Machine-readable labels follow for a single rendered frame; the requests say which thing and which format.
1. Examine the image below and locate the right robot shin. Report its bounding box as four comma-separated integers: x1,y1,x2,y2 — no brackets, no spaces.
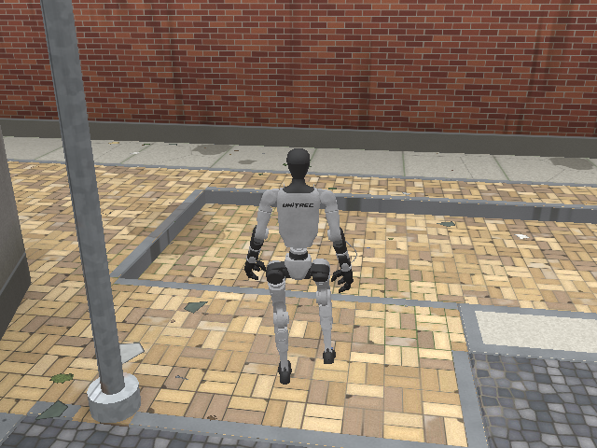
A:
319,289,333,353

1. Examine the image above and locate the robot right upper arm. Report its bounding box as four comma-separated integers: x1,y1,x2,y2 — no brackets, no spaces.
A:
318,189,342,242

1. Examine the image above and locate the robot torso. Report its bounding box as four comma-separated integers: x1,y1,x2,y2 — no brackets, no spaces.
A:
277,184,320,280

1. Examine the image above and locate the robot left upper arm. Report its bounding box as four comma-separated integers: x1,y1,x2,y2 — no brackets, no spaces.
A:
254,189,279,240

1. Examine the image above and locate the robot left forearm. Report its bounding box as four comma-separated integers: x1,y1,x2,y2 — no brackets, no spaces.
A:
246,225,264,263

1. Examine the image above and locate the robot right hand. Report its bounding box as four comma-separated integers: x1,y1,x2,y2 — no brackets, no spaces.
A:
331,268,354,293

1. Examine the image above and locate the robot right forearm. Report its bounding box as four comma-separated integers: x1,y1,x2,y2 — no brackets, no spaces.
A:
333,227,352,272

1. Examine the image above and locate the robot left hand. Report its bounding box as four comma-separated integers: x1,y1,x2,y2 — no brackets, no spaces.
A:
244,260,266,280

